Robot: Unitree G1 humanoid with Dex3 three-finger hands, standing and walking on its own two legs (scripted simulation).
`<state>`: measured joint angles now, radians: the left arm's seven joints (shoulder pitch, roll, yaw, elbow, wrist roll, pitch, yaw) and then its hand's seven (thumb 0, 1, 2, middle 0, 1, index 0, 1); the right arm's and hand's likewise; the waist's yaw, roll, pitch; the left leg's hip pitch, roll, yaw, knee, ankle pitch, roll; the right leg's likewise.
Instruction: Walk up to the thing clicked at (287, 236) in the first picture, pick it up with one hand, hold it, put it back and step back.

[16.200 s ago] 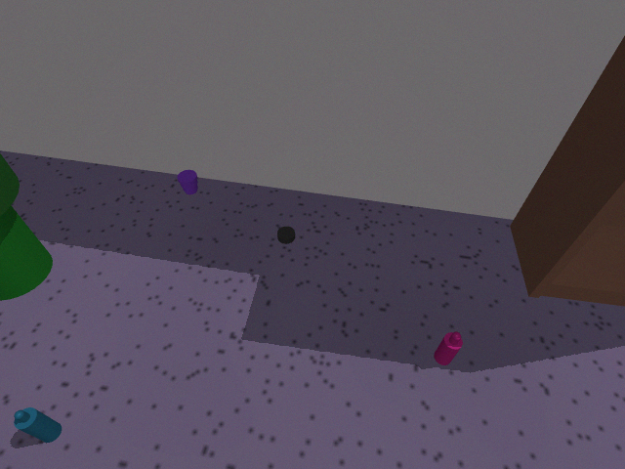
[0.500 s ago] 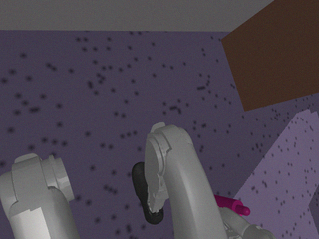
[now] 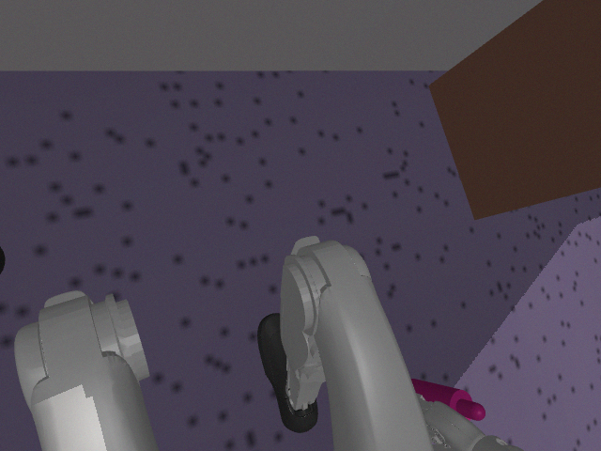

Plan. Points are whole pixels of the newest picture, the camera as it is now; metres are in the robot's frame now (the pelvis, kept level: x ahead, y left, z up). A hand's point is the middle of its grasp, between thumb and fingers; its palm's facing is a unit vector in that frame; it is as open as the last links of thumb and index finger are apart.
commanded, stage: settle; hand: left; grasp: from above
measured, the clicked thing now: out of the picture +0.38 +0.32 -0.28
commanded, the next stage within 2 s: lift in 0.56 s
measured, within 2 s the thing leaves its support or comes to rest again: neither
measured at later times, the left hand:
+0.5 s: hand out of the picture +0.36 +0.31 -0.15, palm faces -0.43 -0.13 -0.89, open 9.4 cm
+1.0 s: hand out of the picture +0.35 +0.31 -0.08, palm faces -0.42 -0.14 -0.90, open 9.4 cm
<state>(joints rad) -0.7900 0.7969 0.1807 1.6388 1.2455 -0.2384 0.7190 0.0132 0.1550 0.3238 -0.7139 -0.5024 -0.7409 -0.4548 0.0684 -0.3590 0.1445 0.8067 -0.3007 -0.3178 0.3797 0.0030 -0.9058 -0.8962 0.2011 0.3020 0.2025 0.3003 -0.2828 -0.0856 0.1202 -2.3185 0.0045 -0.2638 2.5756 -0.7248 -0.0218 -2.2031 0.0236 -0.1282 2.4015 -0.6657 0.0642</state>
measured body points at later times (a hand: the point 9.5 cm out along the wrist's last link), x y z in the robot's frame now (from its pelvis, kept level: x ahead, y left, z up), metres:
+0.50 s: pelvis +0.00 -0.01 +0.03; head +0.21 +0.07 +0.42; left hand +0.38 +0.31 -0.10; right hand +0.13 -0.27 -0.08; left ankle +0.06 +0.13 -0.26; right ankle +0.12 -0.13 -0.26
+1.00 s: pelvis +0.00 -0.01 +0.08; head +0.19 +0.05 +0.48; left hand +0.37 +0.31 -0.03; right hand +0.12 -0.28 -0.05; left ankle +0.06 +0.13 -0.26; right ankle +0.12 -0.13 -0.26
